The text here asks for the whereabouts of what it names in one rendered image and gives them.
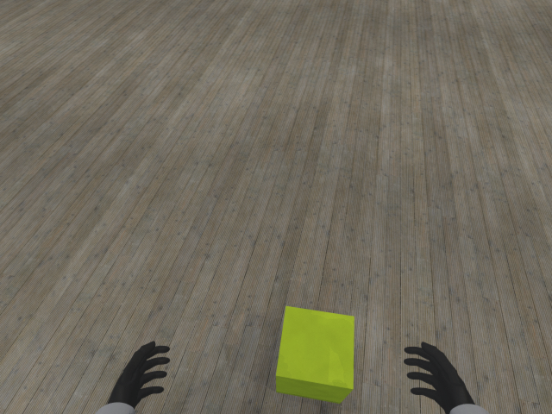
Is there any robot left hand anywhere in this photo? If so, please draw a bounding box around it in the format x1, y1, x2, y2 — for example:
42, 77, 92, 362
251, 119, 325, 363
108, 341, 170, 408

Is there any carton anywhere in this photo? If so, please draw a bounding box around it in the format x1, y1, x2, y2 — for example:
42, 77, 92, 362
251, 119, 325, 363
276, 306, 354, 404

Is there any robot right hand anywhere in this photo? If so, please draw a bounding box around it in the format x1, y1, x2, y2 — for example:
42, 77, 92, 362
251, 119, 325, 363
404, 342, 475, 414

